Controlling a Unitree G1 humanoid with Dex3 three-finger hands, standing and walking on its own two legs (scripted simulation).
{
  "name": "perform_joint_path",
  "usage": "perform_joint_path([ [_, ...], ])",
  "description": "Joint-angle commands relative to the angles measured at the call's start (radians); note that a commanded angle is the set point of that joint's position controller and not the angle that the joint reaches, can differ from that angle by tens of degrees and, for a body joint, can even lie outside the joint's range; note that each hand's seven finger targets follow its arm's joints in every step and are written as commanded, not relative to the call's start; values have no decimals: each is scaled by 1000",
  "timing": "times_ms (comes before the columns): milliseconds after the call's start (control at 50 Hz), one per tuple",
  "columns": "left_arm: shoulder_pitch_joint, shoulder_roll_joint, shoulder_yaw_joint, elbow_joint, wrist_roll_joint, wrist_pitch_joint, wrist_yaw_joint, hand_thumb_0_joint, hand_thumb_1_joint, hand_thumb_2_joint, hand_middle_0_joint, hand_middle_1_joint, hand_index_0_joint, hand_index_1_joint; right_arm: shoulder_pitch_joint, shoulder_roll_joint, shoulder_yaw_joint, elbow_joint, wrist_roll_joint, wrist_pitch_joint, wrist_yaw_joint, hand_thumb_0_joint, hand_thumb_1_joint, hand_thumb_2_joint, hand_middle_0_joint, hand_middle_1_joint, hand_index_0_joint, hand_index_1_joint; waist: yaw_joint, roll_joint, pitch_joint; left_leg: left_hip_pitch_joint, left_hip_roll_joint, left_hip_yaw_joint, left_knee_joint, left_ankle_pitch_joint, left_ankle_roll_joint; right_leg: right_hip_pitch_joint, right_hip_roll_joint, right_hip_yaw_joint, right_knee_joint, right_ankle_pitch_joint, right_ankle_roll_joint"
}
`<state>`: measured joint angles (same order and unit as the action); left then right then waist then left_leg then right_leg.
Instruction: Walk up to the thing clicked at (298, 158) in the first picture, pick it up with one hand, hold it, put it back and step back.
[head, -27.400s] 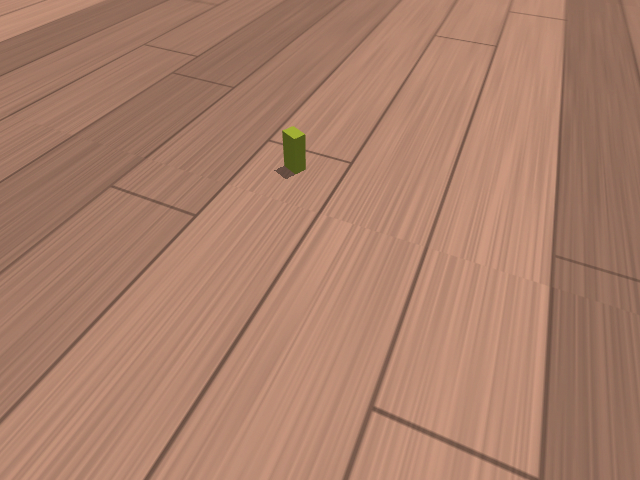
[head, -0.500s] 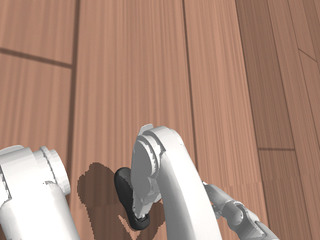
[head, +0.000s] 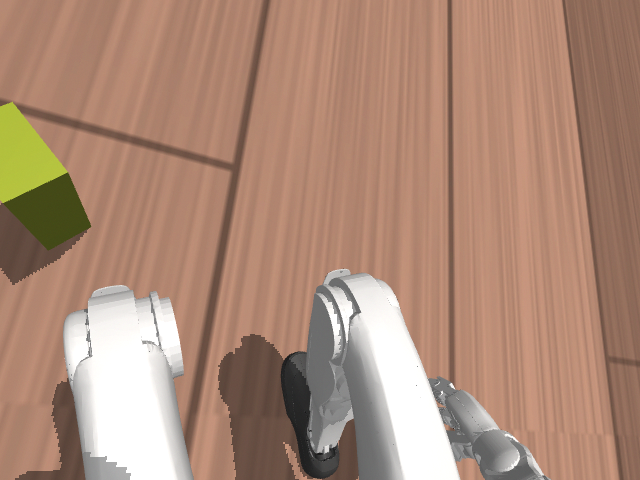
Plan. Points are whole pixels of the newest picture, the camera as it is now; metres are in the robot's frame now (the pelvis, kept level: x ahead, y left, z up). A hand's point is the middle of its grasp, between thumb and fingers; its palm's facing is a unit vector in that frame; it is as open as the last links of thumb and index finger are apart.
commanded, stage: home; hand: left
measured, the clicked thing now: (33, 188) +0.47 +0.31 -0.21
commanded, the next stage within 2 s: none
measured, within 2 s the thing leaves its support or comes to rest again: neither
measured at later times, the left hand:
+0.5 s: hand out of the picture +0.29 +0.37 +0.06, palm faces +0.33 -0.80 -0.50, open 17.0 cm
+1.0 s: hand out of the picture +0.23 +0.28 +0.27, palm faces +0.37 -0.86 -0.36, open 17.3 cm
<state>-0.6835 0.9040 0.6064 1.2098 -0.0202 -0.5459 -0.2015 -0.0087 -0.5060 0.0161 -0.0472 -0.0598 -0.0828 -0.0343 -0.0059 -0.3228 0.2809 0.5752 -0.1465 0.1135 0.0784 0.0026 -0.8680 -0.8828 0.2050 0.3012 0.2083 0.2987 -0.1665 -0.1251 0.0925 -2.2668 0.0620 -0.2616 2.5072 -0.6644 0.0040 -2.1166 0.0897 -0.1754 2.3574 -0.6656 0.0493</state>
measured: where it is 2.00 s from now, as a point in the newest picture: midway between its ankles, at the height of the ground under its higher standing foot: (239, 456)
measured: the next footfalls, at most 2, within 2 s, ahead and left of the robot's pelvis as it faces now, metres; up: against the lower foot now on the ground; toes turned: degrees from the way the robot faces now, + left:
none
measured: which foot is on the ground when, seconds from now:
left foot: down 0.00-1.00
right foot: down 0.00-1.00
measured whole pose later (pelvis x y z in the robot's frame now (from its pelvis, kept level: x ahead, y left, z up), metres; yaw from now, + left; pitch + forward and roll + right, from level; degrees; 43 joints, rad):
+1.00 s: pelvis +0.08 +0.00 +0.36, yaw +14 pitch +17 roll -3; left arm 0.23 0.28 0.10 0.27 -0.02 0.22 0.18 0.00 -0.52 0.07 -0.06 -0.05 -0.06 -0.06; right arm 0.25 -0.22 0.03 0.52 0.04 0.00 -0.14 0.01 -0.90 -0.90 0.20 0.30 0.20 0.30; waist -0.05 0.02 -0.16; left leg -0.98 0.05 -0.05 1.21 -0.52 -0.01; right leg -0.89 0.01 -0.05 1.15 -0.54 0.01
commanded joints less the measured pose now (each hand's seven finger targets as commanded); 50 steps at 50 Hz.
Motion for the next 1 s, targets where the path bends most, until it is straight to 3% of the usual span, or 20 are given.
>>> perform_joint_path([
  [0, -285, 489, 118, -405, 57, 44, 70, 0, -451, 38, -68, -61, -77, -46, 147, -284, -156, -31, 49, 27, -30, 0, -904, -904, 203, 303, 203, 303, 66, 599, -771, 611, 22, 91, -430, 47, -11, 207, 5, -37, -216, 80, -90],
  [20, -162, 475, 124, -384, 72, 80, 79, 0, -471, 45, -76, -69, -81, -57, 157, -297, -182, -36, 54, 34, -33, 0, -925, -910, 203, 303, 203, 303, 71, 624, -786, 652, 23, 103, -437, 79, -12, 199, 1, -27, -220, 98, -92],
  [40, -266, 491, 118, -523, 74, 93, 90, 0, -491, 50, -80, -74, -83, -66, 171, -272, -179, -32, 58, 40, -34, 0, -939, -914, 203, 303, 203, 303, 69, 639, -804, 657, 21, 107, -446, 98, -13, 194, 0, -18, -223, 110, -97],
  [60, -230, 464, 111, -526, 83, 114, 100, 0, -412, 130, -68, -79, -67, -80, 170, -262, -189, -33, 66, 42, -37, 0, -895, -902, 201, 301, 201, 301, 77, 658, -808, 686, 20, 113, -457, 129, -14, 186, -4, -10, -228, 137, -98],
  [80, -221, 416, 83, -546, 83, 138, 112, 0, -441, 121, -65, -74, -64, -75, 185, -250, -200, -23, 73, 44, -42, 0, -895, -902, 201, 301, 201, 301, 66, 648, -791, 678, 16, 117, -476, 115, -13, 175, -4, -7, -243, 121, -100],
  [140, -91, 336, 75, -506, 91, 216, 149, 0, -461, 109, -63, -70, -62, -71, 191, -221, -231, -26, 93, 45, -51, 0, -895, -902, 201, 301, 201, 301, 93, 549, -761, 633, 2, 154, -487, 122, -1, 219, -6, 14, -314, 134, -95],
  [200, 107, 94, -35, -409, 79, 296, 158, 0, -468, 108, -68, -74, -67, -75, 208, -200, -276, -19, 113, 49, -48, 0, -894, -902, 201, 302, 201, 302, 80, 391, -730, 604, -2, 159, -517, 100, 14, 219, -7, 20, -380, 102, -90],
  [260, 146, 22, -85, -573, 69, 352, 176, 0, -480, 104, -72, -76, -71, -77, 211, -185, -309, -48, 137, 43, -49, 0, -894, -902, 201, 302, 201, 302, 102, 337, -807, 662, -6, 162, -593, 93, 15, 289, -13, 34, -455, 93, -89],
  [320, 218, 7, -117, -728, 60, 401, 201, 0, -485, 96, -63, -67, -62, -68, 198, -180, -336, -86, 168, 35, -57, 0, -894, -902, 202, 302, 201, 302, 115, 275, -859, 730, -8, 159, -683, 54, 22, 397, -18, 56, -557, 71, -82],
  [360, 329, 72, -65, -893, 53, 434, 232, 0, -488, 93, -59, -63, -58, -64, 203, -184, -359, -117, 186, 31, -72, 0, -894, -902, 202, 302, 202, 302, 159, 279, -934, 811, -8, 172, -755, 49, 23, 513, -26, 84, -635, 61, -79],
  [400, 379, 42, -77, -1002, 46, 469, 258, 0, -455, 111, -61, -67, -60, -68, 201, -157, -356, -141, 198, 20, -90, 0, -894, -902, 202, 302, 202, 302, 158, 258, -942, 862, -9, 182, -815, 57, 25, 621, -32, 111, -708, 65, -74],
  [440, 414, -5, -93, -991, 50, 500, 286, 0, -422, 130, -64, -72, -63, -73, 188, -130, -347, -131, 202, 7, -112, 0, -894, -902, 202, 302, 202, 302, 142, 228, -847, 875, -12, 184, -878, 30, 29, 668, -36, 127, -771, 47, -72],
  [500, 432, -30, -101, -1015, 53, 525, 318, 0, -455, 110, -61, -67, -59, -68, 179, -100, -343, -130, 199, -17, -144, 0, -894, -902, 202, 302, 202, 302, 148, 262, -826, 957, -16, 201, -941, 80, 27, 755, -43, 158, -846, 83, -72],
  [580, 544, -210, -216, -952, 45, 565, 340, 0, -480, 96, -57, -62, -56, -63, 185, -69, -332, -117, 191, -60, -174, 0, -894, -902, 202, 302, 202, 302, 125, 269, -728, 1057, -24, 226, -1021, 175, 27, 851, -51, 171, -958, 172, -74],
  [640, 582, -296, -279, -908, 42, 592, 348, 0, -510, 78, -54, -57, -53, -58, 206, -63, -330, -108, 186, -93, -186, 0, -894, -902, 202, 302, 202, 302, 104, 253, -638, 1131, -23, 229, -1107, 187, 23, 925, -58, 172, -1057, 188, -72],
  [720, 649, -356, -332, -923, 30, 625, 361, 0, -522, 71, -53, -54, -51, -56, 214, -60, -326, -133, 191, -122, -194, 0, -893, -902, 202, 302, 202, 302, 118, 239, -594, 1261, -24, 220, -1238, 206, 12, 1039, -67, 156, -1163, 198, -72],
  [780, 699, -393, -371, -969, 28, 654, 374, 0, -525, 69, -52, -54, -51, -55, 230, -55, -326, -143, 193, -139, -205, 0, -894, -902, 202, 302, 202, 302, 113, 234, -604, 1381, -26, 222, -1317, 287, 7, 1145, -64, 140, -1226, 285, -71],
  [840, 772, -399, -388, -1035, 22, 685, 390, 0, -551, 54, -49, -49, -48, -51, 234, -48, -319, -157, 197, -149, -220, 0, -894, -902, 202, 302, 202, 302, 138, 240, -572, 1478, -31, 224, -1402, 353, 2, 1245, -66, 130, -1293, 341, -71],
  [880, 809, -415, -397, -1081, 19, 706, 398, 0, -556, 51, -49, -49, -48, -50, 243, -37, -314, -165, 195, -154, -231, 0, -894, -902, 202, 302, 202, 302, 132, 234, -546, 1524, -31, 224, -1445, 395, 2, 1315, -66, 132, -1338, 381, -68],
  [980, 950, -509, -491, -1189, 11, 752, 409, 0, -552, 54, -49, -50, -48, -51, 247, -19, -306, -198, 189, -167, -255, 0, -894, -902, 202, 302, 201, 302, 127, 254, -452, 1627, -34, 234, -1566, 409, -4, 1414, -63, 116, -1439, 396, -66],
])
